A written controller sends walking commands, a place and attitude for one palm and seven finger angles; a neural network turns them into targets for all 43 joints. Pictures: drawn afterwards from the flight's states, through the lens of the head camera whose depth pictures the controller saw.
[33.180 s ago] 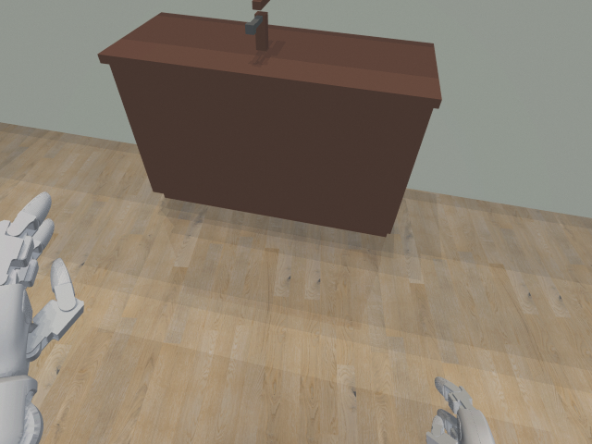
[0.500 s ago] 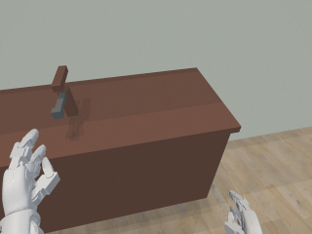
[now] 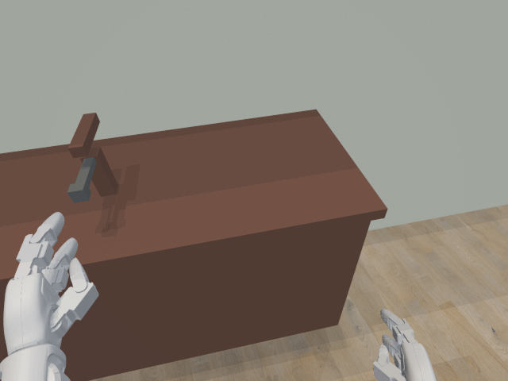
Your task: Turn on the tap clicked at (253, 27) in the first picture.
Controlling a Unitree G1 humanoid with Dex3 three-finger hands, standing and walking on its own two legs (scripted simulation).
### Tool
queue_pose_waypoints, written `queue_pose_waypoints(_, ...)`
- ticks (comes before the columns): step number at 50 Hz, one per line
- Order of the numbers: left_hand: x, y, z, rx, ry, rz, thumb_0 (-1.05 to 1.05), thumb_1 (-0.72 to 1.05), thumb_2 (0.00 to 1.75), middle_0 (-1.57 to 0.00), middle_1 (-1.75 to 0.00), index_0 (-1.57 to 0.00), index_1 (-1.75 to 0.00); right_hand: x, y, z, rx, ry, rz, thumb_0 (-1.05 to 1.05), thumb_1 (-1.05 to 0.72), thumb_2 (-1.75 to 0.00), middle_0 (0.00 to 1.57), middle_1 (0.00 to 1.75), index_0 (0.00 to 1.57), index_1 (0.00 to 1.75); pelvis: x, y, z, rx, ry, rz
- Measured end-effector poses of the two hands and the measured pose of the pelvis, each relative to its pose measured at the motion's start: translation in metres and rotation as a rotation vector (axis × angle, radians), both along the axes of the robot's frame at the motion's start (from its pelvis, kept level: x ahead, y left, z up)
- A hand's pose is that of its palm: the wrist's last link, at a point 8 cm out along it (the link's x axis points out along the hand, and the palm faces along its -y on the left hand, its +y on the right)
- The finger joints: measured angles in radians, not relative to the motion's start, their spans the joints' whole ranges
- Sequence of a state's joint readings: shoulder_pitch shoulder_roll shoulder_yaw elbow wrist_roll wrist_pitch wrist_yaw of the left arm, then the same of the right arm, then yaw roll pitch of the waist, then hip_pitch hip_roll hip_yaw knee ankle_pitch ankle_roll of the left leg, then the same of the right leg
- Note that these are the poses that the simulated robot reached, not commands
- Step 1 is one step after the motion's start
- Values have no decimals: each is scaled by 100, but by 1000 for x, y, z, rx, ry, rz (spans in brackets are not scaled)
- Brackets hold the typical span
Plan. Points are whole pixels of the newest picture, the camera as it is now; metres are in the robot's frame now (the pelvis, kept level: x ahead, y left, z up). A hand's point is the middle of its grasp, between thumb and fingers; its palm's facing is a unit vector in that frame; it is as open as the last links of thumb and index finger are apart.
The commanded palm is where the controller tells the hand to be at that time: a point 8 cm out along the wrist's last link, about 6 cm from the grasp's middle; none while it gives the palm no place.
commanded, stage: reach beside the lever's end, fingers flat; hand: left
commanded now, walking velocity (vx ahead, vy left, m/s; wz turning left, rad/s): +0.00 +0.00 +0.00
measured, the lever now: (79, 192) +0.40 +0.40 +0.09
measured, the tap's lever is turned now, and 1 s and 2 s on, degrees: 0 0 0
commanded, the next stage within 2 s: none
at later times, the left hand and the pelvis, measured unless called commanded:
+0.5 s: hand (75, 270) +0.21 +0.27 +0.13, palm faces +0.52 -0.85 -0.11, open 7.5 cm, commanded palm +0.17 +0.32 +0.14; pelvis -0.01 +0.00 +0.00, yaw +0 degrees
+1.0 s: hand (62, 240) +0.26 +0.33 +0.12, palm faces +0.55 -0.83 -0.08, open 7.6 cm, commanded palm +0.22 +0.37 +0.12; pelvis -0.01 +0.03 +0.00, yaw -1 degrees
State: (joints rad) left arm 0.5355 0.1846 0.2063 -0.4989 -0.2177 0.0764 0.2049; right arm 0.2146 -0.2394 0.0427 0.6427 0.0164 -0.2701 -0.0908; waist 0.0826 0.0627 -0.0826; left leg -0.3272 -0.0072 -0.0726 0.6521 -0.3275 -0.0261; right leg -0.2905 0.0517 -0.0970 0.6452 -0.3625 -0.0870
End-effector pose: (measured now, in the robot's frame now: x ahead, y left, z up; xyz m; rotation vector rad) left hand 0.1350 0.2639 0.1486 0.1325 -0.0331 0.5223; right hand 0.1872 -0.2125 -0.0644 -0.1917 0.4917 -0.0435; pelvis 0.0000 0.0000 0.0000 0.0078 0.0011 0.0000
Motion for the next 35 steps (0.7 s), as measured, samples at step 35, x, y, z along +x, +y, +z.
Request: queue_pose_waypoints(35, 40, 68, -15, -23, -1, 70, 1, 89, 90, -20, -29, -19, -28, -31, -4, -7, -23, 88, -101, 1, -90, -89, 21, 30, 20, 30, -8, 13, 4, -4, 7, -21)
